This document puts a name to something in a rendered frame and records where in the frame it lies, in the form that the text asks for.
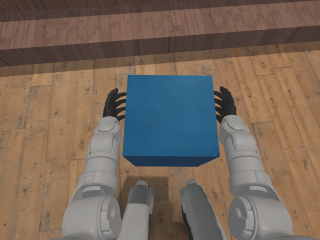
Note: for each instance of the right robot upper arm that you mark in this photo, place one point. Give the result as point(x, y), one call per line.
point(259, 218)

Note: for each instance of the carton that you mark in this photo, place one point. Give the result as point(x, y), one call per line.
point(170, 121)

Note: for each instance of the right robot hand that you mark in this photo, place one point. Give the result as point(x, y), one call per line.
point(227, 104)

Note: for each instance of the left robot upper arm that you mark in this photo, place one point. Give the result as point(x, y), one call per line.
point(92, 218)

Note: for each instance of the robot right forearm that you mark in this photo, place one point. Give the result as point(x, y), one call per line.
point(247, 175)

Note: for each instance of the left robot hand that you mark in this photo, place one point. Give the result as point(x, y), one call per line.
point(111, 105)

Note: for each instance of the right robot thigh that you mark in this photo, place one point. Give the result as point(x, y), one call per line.
point(205, 224)

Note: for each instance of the left robot shin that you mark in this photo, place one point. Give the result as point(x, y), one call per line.
point(139, 182)

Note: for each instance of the robot left forearm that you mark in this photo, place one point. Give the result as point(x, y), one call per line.
point(99, 174)

